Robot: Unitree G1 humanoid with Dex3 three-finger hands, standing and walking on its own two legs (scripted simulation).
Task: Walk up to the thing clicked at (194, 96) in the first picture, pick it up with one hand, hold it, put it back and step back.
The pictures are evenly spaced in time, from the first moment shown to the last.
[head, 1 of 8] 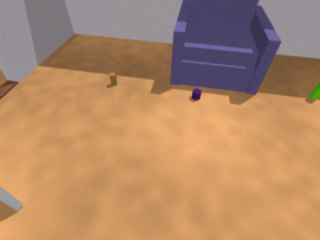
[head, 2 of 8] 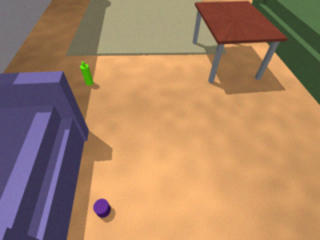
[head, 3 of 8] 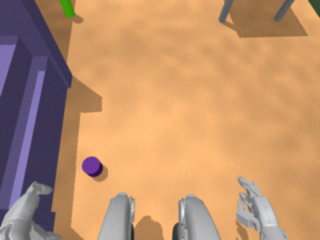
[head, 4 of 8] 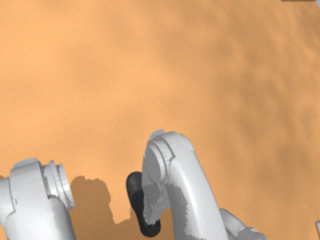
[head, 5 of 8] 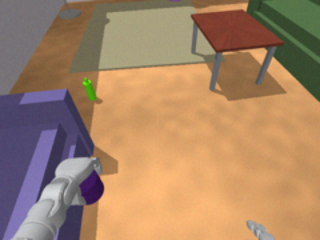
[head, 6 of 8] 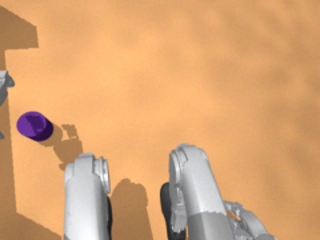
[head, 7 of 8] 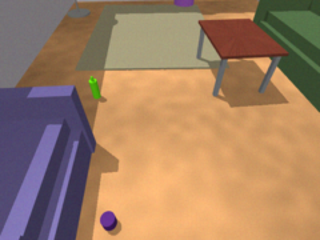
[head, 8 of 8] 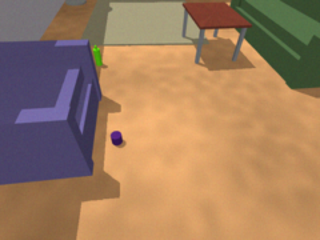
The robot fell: no
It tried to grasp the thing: yes
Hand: left
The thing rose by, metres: 0.67
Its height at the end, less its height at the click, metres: +0.00
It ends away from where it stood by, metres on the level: 0.00
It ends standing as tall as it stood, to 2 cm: yes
